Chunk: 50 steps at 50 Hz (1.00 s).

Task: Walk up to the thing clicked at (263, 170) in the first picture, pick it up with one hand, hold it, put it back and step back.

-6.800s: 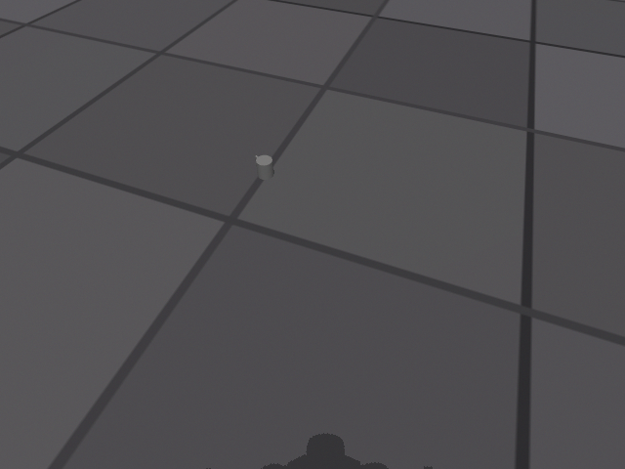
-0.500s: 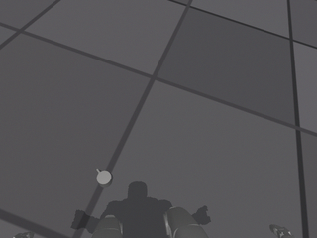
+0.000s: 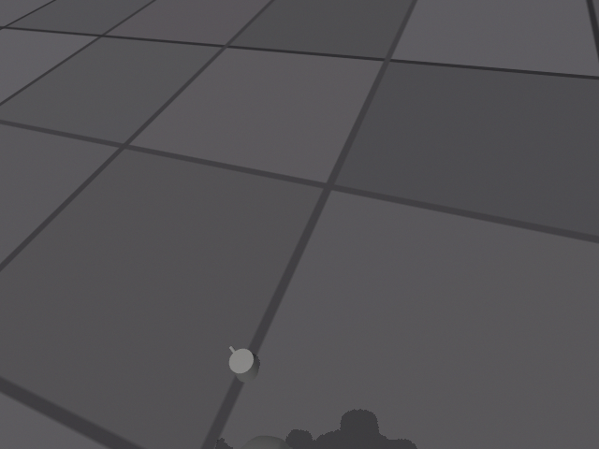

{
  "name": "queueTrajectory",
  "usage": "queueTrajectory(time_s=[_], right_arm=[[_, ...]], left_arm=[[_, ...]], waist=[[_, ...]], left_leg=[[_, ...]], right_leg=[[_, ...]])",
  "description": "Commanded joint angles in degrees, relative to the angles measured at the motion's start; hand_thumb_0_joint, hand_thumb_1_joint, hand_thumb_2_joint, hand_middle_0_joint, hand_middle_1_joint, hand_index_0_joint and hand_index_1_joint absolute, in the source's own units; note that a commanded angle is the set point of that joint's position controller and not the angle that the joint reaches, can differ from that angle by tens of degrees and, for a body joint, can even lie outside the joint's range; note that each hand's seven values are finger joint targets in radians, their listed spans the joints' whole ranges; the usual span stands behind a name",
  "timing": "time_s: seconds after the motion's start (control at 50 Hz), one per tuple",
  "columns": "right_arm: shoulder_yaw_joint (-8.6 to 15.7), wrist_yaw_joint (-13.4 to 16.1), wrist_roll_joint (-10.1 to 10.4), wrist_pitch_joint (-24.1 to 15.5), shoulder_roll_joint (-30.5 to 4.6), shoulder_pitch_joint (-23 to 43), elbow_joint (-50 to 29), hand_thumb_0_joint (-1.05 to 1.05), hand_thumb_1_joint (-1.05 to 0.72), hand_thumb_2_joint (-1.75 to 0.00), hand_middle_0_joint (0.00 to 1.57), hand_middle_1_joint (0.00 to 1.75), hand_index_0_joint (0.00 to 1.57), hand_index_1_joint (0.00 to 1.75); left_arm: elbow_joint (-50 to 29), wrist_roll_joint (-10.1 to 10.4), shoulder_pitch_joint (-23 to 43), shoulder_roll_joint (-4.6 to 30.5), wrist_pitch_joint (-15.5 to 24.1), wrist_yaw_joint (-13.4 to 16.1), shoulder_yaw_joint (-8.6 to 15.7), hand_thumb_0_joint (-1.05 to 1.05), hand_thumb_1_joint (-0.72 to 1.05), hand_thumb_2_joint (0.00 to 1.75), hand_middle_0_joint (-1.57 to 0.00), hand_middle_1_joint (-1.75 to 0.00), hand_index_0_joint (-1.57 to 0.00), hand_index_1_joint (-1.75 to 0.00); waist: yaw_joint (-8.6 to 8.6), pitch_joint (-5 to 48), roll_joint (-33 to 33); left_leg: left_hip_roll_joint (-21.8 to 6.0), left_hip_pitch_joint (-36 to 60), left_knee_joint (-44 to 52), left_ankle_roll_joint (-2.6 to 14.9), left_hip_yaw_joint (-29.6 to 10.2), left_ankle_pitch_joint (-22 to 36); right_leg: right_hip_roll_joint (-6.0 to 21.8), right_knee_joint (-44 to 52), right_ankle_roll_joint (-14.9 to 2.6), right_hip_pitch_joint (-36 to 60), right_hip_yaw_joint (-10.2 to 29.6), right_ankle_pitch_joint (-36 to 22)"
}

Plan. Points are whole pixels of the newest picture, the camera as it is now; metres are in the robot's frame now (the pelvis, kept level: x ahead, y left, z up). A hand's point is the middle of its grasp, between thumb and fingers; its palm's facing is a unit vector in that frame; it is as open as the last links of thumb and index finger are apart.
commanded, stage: walk up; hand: left
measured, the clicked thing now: (241, 361) +0.49 +0.28 -0.71
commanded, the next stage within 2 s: stand in 1.12 s
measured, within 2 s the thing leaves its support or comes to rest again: neither
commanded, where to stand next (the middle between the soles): +0.09 +0.03 m, yaw -1 degrees
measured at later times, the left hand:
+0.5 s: hand out of the picture +0.07 +0.34 -0.16, palm faces -0.03 -0.96 -0.29, open 7.4 cm
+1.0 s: hand out of the picture +0.12 +0.28 -0.14, palm faces -0.08 -0.92 -0.38, open 7.4 cm
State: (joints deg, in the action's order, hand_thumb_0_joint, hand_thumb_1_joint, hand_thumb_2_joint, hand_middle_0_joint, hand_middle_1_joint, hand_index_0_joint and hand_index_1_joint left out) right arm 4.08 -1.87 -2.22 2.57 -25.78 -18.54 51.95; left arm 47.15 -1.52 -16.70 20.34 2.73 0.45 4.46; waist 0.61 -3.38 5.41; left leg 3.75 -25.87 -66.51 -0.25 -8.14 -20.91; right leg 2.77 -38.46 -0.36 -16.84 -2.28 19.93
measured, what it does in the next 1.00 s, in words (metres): steps on the spot: left foot, then right foot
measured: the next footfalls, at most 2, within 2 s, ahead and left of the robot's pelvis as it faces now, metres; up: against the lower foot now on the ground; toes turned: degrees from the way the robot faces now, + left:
left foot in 0.24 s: +0.11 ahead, +0.17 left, +0.00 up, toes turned +3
right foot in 0.78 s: +0.10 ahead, -0.09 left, +0.00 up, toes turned +1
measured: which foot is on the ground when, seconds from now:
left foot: up 0.00-0.22, down 0.24-0.80, up 0.82-1.00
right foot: down 0.00-0.26, up 0.28-0.76, down 0.78-1.00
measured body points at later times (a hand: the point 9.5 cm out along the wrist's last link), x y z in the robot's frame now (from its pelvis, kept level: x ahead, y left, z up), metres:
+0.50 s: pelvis +0.03 +0.08 +0.01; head +0.05 +0.12 +0.45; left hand +0.07 +0.39 -0.14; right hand +0.12 -0.22 -0.08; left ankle +0.07 +0.17 -0.72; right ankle +0.02 -0.08 -0.68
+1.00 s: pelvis +0.01 +0.03 +0.00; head +0.03 +0.01 +0.45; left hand +0.12 +0.33 -0.11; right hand +0.06 -0.29 -0.13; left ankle +0.00 +0.16 -0.71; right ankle +0.03 -0.10 -0.72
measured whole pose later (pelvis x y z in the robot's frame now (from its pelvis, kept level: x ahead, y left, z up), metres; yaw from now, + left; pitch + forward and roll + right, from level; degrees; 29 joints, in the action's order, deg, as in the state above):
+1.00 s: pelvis +0.01 +0.03 +0.00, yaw -2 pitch -2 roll +0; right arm 2.3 -0.7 -0.4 0.5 -23.4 -11.7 55.7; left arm 53.4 -2.1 -8.5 19.4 0.5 -0.9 1.5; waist -0.4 -4.8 2.2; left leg -1.0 -17.5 -45.6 1.2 -0.7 -28.4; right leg 0.5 -38.6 -0.4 -18.2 0.5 18.6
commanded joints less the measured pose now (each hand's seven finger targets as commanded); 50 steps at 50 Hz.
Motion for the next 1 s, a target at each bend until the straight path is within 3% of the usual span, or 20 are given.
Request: queueTrajectory(time_s=[0.0, 0.1, 0.14, 0.18, 0.2, 0.22, 0.24, 0.28, 0.34, 0.42, 0.54, 0.58, 0.66, 0.74, 0.78, 0.8, 0.82, 0.86, 0.9, 0.98], right_arm=[[2.8, -0.9, 0.3, -3.5, -10.5, 5.3, -7.3, 0.00, -0.90, -0.90, 0.20, 0.30, 0.20, 0.30], [3.5, -2.2, 1.1, -4.3, -10.7, -1.9, -5.2, 0.00, -0.90, -0.90, 0.20, 0.30, 0.20, 0.30], [3.1, -1.1, 1.5, -4.3, -9.2, -2.0, -3.5, 0.00, -0.90, -0.90, 0.20, 0.30, 0.20, 0.30], [2.8, 0.3, 1.4, -4.4, -8.0, -5.1, -1.6, 0.00, -0.90, -0.90, 0.20, 0.30, 0.20, 0.30], [2.8, 1.0, 1.2, -4.6, -8.4, -5.1, -1.8, 0.00, -0.90, -0.90, 0.20, 0.30, 0.20, 0.30], [2.6, 1.7, 0.3, -5.0, -9.9, -3.9, -2.9, 0.00, -0.90, -0.90, 0.20, 0.30, 0.20, 0.30], [2.4, 2.0, -0.2, -5.5, -12.7, -0.7, -5.2, 0.00, -0.90, -0.90, 0.20, 0.30, 0.20, 0.30], [3.2, 2.0, 0.5, -4.9, -16.1, 4.4, -5.9, 0.00, -0.90, -0.90, 0.20, 0.30, 0.20, 0.30], [2.0, 2.0, 0.4, -4.8, -11.6, 7.7, -6.9, 0.00, -0.90, -0.90, 0.20, 0.30, 0.20, 0.30], [2.3, 2.7, 1.1, -6.3, -12.2, 4.8, -5.1, 0.00, -0.90, -0.90, 0.20, 0.30, 0.20, 0.30], [3.1, 5.0, 1.7, -6.5, -12.5, 1.2, -4.1, 0.00, -0.90, -0.90, 0.20, 0.30, 0.20, 0.30], [3.0, 5.4, 1.7, -6.2, -12.1, 2.7, -4.6, 0.00, -0.90, -0.90, 0.20, 0.30, 0.20, 0.30], [2.6, 5.0, 1.2, -5.6, -11.8, 7.7, -6.2, 0.00, -0.90, -0.90, 0.20, 0.30, 0.20, 0.30], [1.4, 3.7, 1.8, -3.9, -10.2, 10.6, -6.1, 0.00, -0.90, -0.90, 0.20, 0.30, 0.20, 0.30], [-0.6, 3.2, 2.5, -3.2, -4.1, 8.0, -6.1, 0.00, -0.90, -0.90, 0.20, 0.30, 0.20, 0.30], [0.3, 3.7, 2.4, -2.8, -6.6, 9.3, -5.0, 0.00, -0.90, -0.90, 0.20, 0.30, 0.20, 0.30], [0.9, 3.8, 2.0, -2.9, -8.2, 7.5, -3.3, 0.00, -0.90, -0.90, 0.20, 0.30, 0.20, 0.30], [0.8, 2.9, 2.6, -2.9, -8.3, 8.1, -1.3, 0.00, -0.90, -0.90, 0.20, 0.30, 0.20, 0.30], [0.3, 2.2, 2.2, -3.0, -7.1, 6.7, -0.2, 0.00, -0.90, -0.90, 0.20, 0.30, 0.20, 0.30], [1.3, 0.9, 0.6, -4.7, -10.2, 6.0, -0.6, 0.00, -0.90, -0.90, 0.20, 0.30, 0.20, 0.30]], left_arm=[[-3.2, 0.3, -2.4, 18.0, 2.8, 0.5, 5.5, 0.00, 0.90, 0.90, -0.20, -0.30, -0.20, -0.30], [-5.8, -0.9, 4.5, 20.3, 1.6, -1.6, 5.7, 0.00, 0.90, 0.90, -0.20, -0.30, -0.20, -0.30], [-5.2, -0.5, 5.5, 18.5, 0.4, -1.3, 4.5, 0.00, 0.90, 0.90, -0.20, -0.30, -0.20, -0.30], [-5.0, 0.4, 6.7, 14.9, -0.8, -0.9, 2.5, 0.00, 0.90, 0.90, -0.20, -0.30, -0.20, -0.30], [-4.6, 0.7, 4.7, 12.0, -1.4, -0.7, 1.2, 0.00, 0.90, 0.90, -0.20, -0.30, -0.20, -0.30], [-3.6, 1.3, 1.0, 8.9, -1.9, -0.7, -0.1, 0.00, 0.90, 0.90, -0.20, -0.30, -0.20, -0.30], [-3.2, 2.0, -1.2, 8.5, -2.1, -0.7, -0.6, 0.00, 0.90, 0.90, -0.20, -0.30, -0.20, -0.30], [-0.6, 2.0, 0.0, 16.6, -2.6, 0.6, 1.2, 0.00, 0.90, 0.90, -0.20, -0.30, -0.20, -0.30], [4.3, 2.4, -5.5, 16.6, -2.3, 0.8, 1.3, 0.00, 0.90, 0.90, -0.20, -0.30, -0.20, -0.30], [4.6, 1.1, -0.8, 15.6, -3.2, -0.3, 1.1, 0.00, 0.90, 0.90, -0.20, -0.30, -0.20, -0.30], [2.5, 0.6, 3.0, 13.1, -4.6, -0.1, 1.2, 0.00, 0.90, 0.90, -0.20, -0.30, -0.20, -0.30], [2.4, 0.8, 3.0, 12.5, -5.0, -0.2, 1.3, 0.00, 0.90, 0.90, -0.20, -0.30, -0.20, -0.30], [2.6, 1.1, 2.4, 11.7, -4.6, -0.6, 1.0, 0.00, 0.90, 0.90, -0.20, -0.30, -0.20, -0.30], [5.2, 0.6, -0.4, 11.8, -2.7, -0.4, 1.5, 0.00, 0.90, 0.90, -0.20, -0.30, -0.20, -0.30], [3.1, -0.4, 4.4, 17.5, -1.3, 0.1, 2.5, 0.00, 0.90, 0.90, -0.20, -0.30, -0.20, -0.30], [2.0, -0.2, 8.6, 19.9, -1.4, 0.1, 2.4, 0.00, 0.90, 0.90, -0.20, -0.30, -0.20, -0.30], [1.3, -0.2, 12.0, 20.3, -1.5, 0.0, 2.4, 0.00, 0.90, 0.90, -0.20, -0.30, -0.20, -0.30], [1.5, -0.1, 12.7, 16.5, -1.3, 0.1, 1.3, 0.00, 0.90, 0.90, -0.20, -0.30, -0.20, -0.30], [2.6, -0.3, 10.7, 16.1, -0.6, 0.2, 1.4, 0.00, 0.90, 0.90, -0.20, -0.30, -0.20, -0.30], [2.6, -0.8, 4.0, 20.0, -0.5, -1.2, 3.6, 0.00, 0.90, 0.90, -0.20, -0.30, -0.20, -0.30]], waist=[[2.99, -5.8, -17.0], [-1.16, -3.4, -23.4], [-0.99, -2.7, -19.5], [-3.72, 0.1, -11.4], [-3.90, 0.9, -5.4], [-2.82, 0.9, 4.5], [-0.76, -0.6, 8.4], [-1.18, -4.7, 5.9], [0.62, -2.1, 6.2], [-1.52, 1.9, 2.8], [-2.37, 4.6, 1.5], [-1.76, 4.6, 1.9], [-0.68, 6.4, 2.7], [1.81, 7.3, 1.1], [-0.55, 4.4, -15.9], [-0.06, 3.4, -15.2], [-1.05, 2.5, -17.0], [-1.65, 0.3, -14.7], [-0.55, 2.7, -16.1], [2.77, 2.8, -18.7]], left_leg=[[-2.8, -15.0, 10.0, -0.67, -1.6, 1.1], [-4.3, 5.7, 23.3, -0.31, 9.8, -2.3], [-4.2, 12.1, 27.2, -0.35, 10.8, 4.0], [-3.0, 22.6, 31.7, 0.17, 10.8, 11.1], [-3.4, 24.5, 34.2, 0.48, 8.2, 8.6], [-10.2, 19.1, 44.6, 2.15, -3.3, -2.0], [-19.8, 13.0, 51.1, 4.83, -22.0, -7.1], [-23.1, 0.9, 55.7, 11.38, -25.5, -21.4], [-15.9, 8.4, 51.7, 7.73, -10.3, -9.6], [-17.7, 15.0, 49.5, 7.71, -9.1, -0.8], [-21.4, 23.0, 40.3, 9.70, -5.5, 43.2], [-21.1, 20.3, 39.7, 10.46, -3.5, 44.9], [-20.7, 15.4, 38.4, 12.61, -1.4, 32.8], [-15.4, 7.3, 29.8, 7.95, 3.0, 18.2], [-6.2, -3.4, 19.9, 1.64, 8.5, -0.4], [-5.1, 3.0, 15.5, 1.52, 5.4, -12.3], [-6.4, 7.3, 13.6, 1.43, 5.5, -12.3], [-5.1, 7.5, 16.4, 1.81, 5.6, -8.4], [-5.2, 4.5, 18.9, 1.43, 6.5, -5.1], [-4.4, -2.4, 26.8, 1.96, 8.2, -12.7]], right_leg=[[12.9, 23.2, -9.39, 11.4, 19.3, 11.0], [10.2, 23.6, -9.29, -3.9, 9.9, 17.9], [9.4, 19.4, -8.52, -7.6, 7.1, 11.8], [8.0, 8.2, -6.18, -12.8, 4.5, 3.2], [6.4, 1.0, -4.70, -14.4, 3.1, 2.7], [2.7, -8.5, -2.84, -11.6, 1.6, 5.4], [-3.3, -14.7, -0.44, -13.1, 5.9, 10.8], [-0.1, -20.2, -1.59, -8.2, 9.3, 11.7], [-0.3, -18.9, -0.94, -10.3, 10.3, 6.1], [-0.7, -13.2, -0.03, -10.0, 9.6, 5.7], [-1.5, -14.4, 0.05, -11.9, 9.4, 6.8], [-1.8, -16.1, -0.27, -10.2, 8.8, 6.1], [-0.3, -9.6, -0.51, -4.3, 5.1, 5.3], [-2.6, 11.0, -1.73, 8.6, 3.1, -5.8], [12.3, 18.5, -7.19, 8.4, 27.7, -8.5], [17.4, 18.6, -13.06, -1.0, 29.5, -8.0], [17.6, 17.5, -14.29, -6.4, 29.3, -6.4], [11.1, 16.3, -10.42, -5.8, 19.9, -6.9], [9.4, 17.1, -8.80, 1.1, 19.0, 0.0], [13.3, 19.6, -13.20, 11.2, 25.7, 18.9]])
